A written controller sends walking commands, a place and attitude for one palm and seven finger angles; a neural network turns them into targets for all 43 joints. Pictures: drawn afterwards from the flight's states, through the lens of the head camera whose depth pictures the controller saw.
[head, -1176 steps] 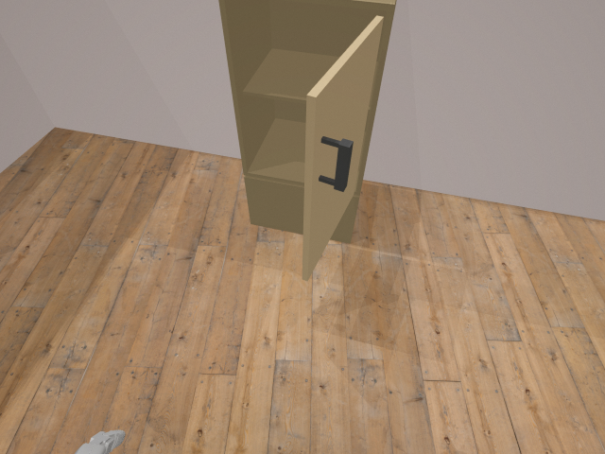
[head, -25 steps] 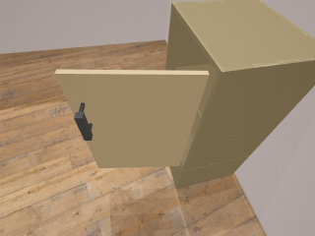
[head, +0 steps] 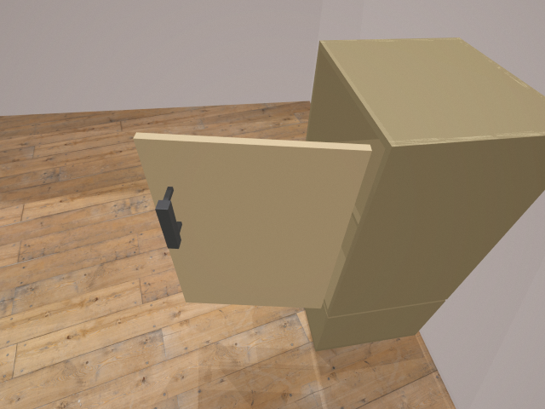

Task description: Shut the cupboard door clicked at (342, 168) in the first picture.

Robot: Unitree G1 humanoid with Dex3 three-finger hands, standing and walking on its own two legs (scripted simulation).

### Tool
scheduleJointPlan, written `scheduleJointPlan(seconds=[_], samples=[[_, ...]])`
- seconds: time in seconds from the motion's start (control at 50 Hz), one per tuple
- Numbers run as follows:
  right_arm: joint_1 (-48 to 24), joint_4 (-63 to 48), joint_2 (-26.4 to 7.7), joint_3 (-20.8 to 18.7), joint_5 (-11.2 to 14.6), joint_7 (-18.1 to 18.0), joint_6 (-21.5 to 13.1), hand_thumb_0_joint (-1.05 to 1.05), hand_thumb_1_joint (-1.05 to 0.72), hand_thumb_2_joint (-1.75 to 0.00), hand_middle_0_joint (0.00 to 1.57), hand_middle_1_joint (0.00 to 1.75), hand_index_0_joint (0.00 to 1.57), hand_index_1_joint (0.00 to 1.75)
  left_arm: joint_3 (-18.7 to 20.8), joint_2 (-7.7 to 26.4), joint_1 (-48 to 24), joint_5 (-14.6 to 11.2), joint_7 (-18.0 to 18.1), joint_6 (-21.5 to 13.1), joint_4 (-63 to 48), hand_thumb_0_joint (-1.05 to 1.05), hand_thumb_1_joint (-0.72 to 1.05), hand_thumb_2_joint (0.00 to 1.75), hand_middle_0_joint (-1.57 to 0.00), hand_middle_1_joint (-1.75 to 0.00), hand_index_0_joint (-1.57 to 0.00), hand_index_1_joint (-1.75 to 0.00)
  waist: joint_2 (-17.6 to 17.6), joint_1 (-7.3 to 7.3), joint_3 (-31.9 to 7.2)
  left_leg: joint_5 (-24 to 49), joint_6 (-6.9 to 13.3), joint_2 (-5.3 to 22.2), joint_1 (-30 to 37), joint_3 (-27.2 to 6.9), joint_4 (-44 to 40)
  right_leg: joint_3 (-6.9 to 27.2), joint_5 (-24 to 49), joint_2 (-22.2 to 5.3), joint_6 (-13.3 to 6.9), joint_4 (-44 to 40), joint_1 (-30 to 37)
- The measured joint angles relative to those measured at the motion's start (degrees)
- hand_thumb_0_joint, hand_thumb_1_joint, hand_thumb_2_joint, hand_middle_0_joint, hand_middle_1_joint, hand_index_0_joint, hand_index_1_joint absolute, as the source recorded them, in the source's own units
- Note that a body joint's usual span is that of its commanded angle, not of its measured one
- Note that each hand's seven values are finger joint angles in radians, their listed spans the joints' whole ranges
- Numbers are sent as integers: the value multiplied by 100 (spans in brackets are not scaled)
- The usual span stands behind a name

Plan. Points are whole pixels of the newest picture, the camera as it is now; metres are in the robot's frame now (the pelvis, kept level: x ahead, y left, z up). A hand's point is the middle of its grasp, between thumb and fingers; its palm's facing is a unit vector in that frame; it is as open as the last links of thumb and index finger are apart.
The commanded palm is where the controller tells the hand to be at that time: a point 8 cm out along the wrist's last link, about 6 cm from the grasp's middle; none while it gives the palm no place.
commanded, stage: come to a stop and stand still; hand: left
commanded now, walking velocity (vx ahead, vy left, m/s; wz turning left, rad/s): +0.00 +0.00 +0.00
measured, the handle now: (171, 217) +0.46 +0.24 -0.03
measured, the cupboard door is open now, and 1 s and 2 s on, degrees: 79 79 79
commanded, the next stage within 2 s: look again from close up in 0.76 s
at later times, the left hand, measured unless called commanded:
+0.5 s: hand out of the picture -0.03 +0.22 -0.18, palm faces -0.01 -0.98 -0.19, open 7.4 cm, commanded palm none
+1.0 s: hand out of the picture -0.06 +0.21 -0.18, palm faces -0.01 -0.98 -0.17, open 7.4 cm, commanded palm none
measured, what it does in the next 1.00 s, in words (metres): shifts its weight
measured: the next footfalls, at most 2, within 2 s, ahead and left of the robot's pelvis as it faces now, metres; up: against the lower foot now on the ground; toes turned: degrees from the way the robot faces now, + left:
none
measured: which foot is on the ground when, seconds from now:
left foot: down 0.00-1.00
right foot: down 0.00-1.00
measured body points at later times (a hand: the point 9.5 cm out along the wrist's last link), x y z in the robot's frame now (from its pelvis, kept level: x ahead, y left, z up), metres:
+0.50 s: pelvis -0.02 +0.05 +0.00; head -0.02 +0.06 +0.45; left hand -0.03 +0.27 -0.16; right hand -0.03 -0.18 -0.15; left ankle +0.02 +0.11 -0.74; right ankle -0.01 -0.12 -0.74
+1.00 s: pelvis -0.02 +0.05 +0.00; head -0.01 +0.06 +0.45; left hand -0.06 +0.26 -0.16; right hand -0.02 -0.18 -0.15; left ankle +0.02 +0.11 -0.74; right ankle -0.01 -0.12 -0.74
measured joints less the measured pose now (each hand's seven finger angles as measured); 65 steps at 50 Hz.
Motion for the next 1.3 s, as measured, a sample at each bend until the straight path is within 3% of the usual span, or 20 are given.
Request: scheduleJointPlan(seconds=[0.42, 0.68, 1.3], samples=[[608, 579, 99, 12, 31, 31, 0, 1, -91, -90, 20, 30, 20, 30, 3, -32, 1, 22, 30, 30, 312, 0, 91, 89, -20, -30, -20, -30, -82, -117, 133, 380, 332, -315, 3, 204, -455, 180, 416, -296, 285, -359, -76], [656, 568, 231, -47, 39, 25, -14, 1, -91, -90, 20, 30, 20, 30, 28, -165, 55, 46, 48, 43, 353, 0, 91, 89, -19, -30, -20, -30, -65, -120, 114, 464, 464, -465, -25, 314, -579, 289, 433, -437, 305, -305, -210], [596, 552, 181, -54, 61, -1, -48, 1, -91, -90, 20, 30, 19, 30, 18, -309, 114, 32, 50, -23, 455, 0, 91, 89, -19, -30, -20, -30, 6, -122, 98, 429, 313, -323, 54, 326, -639, 311, 402, -297, 299, -345, -171]])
